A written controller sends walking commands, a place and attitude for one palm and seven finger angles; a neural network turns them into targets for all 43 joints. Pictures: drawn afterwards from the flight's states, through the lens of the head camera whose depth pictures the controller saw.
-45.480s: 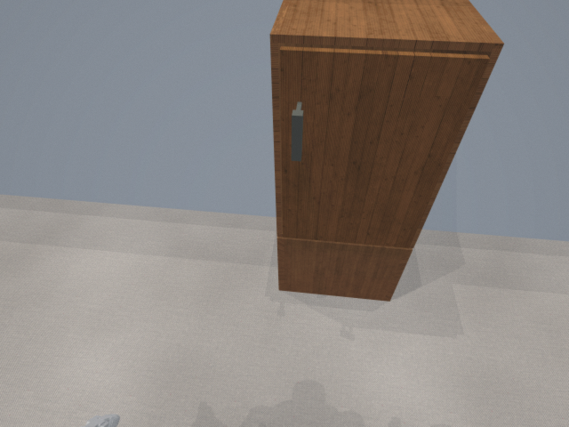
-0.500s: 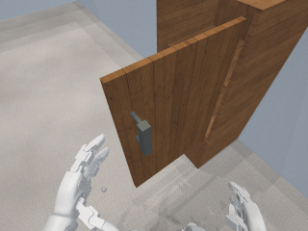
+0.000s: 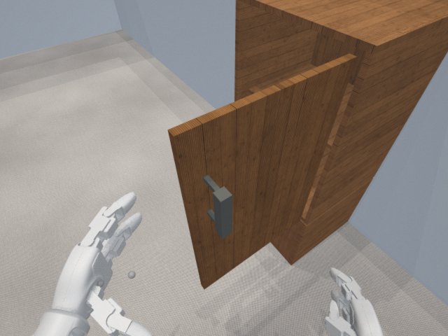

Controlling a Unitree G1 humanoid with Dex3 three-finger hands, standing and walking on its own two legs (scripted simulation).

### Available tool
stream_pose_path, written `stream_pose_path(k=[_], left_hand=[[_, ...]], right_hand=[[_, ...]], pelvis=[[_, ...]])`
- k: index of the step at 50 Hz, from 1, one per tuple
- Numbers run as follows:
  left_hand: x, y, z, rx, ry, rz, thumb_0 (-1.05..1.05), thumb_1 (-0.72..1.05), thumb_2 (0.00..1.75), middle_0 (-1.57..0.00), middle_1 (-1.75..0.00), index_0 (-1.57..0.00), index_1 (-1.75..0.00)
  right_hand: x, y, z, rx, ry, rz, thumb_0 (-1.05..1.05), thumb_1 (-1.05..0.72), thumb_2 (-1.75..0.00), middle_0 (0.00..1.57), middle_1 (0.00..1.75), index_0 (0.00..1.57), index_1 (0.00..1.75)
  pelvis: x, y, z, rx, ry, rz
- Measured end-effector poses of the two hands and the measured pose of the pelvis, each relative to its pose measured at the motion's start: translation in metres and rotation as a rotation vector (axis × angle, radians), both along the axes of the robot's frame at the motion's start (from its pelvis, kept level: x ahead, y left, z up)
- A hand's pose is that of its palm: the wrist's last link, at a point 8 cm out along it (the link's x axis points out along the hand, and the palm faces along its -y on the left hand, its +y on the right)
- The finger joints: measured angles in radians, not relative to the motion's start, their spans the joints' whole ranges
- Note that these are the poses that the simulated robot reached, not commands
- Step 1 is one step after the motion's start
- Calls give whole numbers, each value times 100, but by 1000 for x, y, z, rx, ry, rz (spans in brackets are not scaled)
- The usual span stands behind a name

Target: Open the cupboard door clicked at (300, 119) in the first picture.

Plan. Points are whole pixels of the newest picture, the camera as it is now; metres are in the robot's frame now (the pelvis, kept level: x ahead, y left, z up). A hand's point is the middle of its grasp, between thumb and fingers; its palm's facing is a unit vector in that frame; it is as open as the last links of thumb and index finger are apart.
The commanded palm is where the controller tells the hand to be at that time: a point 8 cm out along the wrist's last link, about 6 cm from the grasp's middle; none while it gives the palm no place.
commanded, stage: draw the hand back to the body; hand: left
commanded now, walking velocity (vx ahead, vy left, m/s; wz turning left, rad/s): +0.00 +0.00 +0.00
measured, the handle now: (216, 206) +0.33 +0.05 +0.07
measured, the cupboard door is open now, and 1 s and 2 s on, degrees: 91 91 91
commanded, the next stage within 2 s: step back with the hand held close in 1.14 s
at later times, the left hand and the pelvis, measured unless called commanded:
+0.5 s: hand (62, 237) +0.20 +0.23 +0.17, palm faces +0.34 -0.85 -0.40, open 12.2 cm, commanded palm +0.15 +0.27 +0.18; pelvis +0.01 +0.01 +0.04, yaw -1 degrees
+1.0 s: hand (39, 219) +0.21 +0.25 +0.19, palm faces +0.44 -0.80 -0.40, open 7.6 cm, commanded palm +0.16 +0.29 +0.21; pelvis +0.02 -0.01 +0.04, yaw -1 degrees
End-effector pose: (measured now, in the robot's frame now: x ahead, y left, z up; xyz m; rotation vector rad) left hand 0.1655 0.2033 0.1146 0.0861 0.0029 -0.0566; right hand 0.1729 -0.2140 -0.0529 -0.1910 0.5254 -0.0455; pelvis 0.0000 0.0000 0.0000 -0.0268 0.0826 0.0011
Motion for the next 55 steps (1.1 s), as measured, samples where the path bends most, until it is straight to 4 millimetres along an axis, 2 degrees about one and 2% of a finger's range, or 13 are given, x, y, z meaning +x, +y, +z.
stream_pose_path(k=[4,8,13,19,26,41,47,51,55], left_hand=[[-4,15,8,18,-5,33,-1,-47,32,-16,-30,-16,-30],[-6,33,23,173,-12,178,-1,-39,35,-16,-30,-16,-30],[-9,44,35,234,-22,304,-1,-25,41,-16,-30,-16,-30],[-6,52,48,285,-42,349,-1,-6,49,-17,-30,-17,-30],[-1,68,74,350,-106,401,0,18,59,-19,-30,-18,-30],[2,93,106,408,-195,508,1,70,82,-21,-30,-21,-30],[4,89,100,385,-177,509,1,83,87,-21,-30,-21,-30],[4,83,95,376,-153,486,1,86,89,-21,-30,-21,-30],[1,80,97,386,-160,479,1,88,90,-21,-30,-21,-30]], right_hand=[[4,0,6,-5,-13,2,1,-90,-90,20,30,20,30],[5,1,12,-29,-4,-3,1,-90,-90,20,30,20,30],[3,4,14,-39,29,1,1,-90,-90,20,30,20,30],[3,7,12,-37,73,3,1,-90,-90,20,30,20,30],[8,8,14,-24,91,3,1,-90,-90,20,30,21,30],[23,-6,21,-37,103,-1,1,-90,-90,20,30,20,30],[22,-10,19,-34,120,-3,1,-90,-90,20,30,20,30],[18,-12,18,-33,130,-7,1,-90,-90,20,30,20,30],[15,-13,18,-31,129,-11,1,-90,-90,20,30,20,30]], pelvis=[[1,0,4,-4,-20,2],[2,0,11,-2,-47,-2],[4,3,20,-2,-75,0],[9,5,29,5,-104,-4],[15,5,36,9,-128,-11],[20,-2,43,7,-157,-19],[19,-4,44,8,-159,-20],[18,-6,45,10,-160,-22],[18,-7,45,10,-165,-23]])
